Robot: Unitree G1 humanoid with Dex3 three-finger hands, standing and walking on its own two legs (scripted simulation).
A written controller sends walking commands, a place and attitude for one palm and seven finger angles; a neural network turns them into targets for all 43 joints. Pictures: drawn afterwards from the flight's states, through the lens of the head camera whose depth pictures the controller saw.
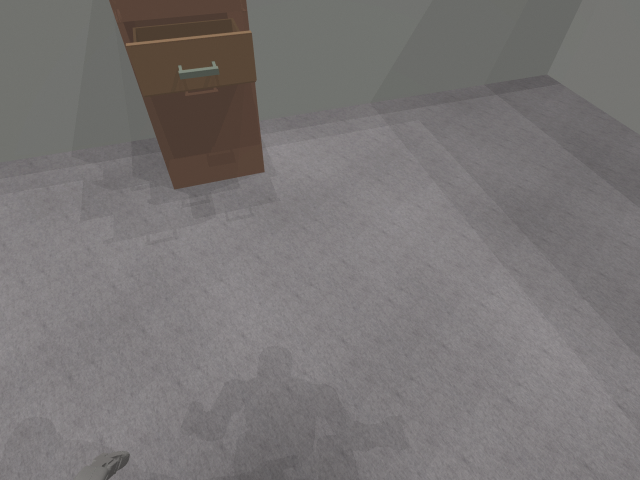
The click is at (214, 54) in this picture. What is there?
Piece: drawer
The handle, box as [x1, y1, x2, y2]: [178, 61, 219, 79]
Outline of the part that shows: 218,68 215,65 214,61 212,61 211,67 182,70 181,66 178,65 180,79 219,74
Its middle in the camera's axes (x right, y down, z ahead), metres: -0.40 -0.55 +1.26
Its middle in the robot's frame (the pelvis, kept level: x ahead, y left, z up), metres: +1.29 +0.46 -0.12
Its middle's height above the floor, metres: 0.65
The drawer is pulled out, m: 0.19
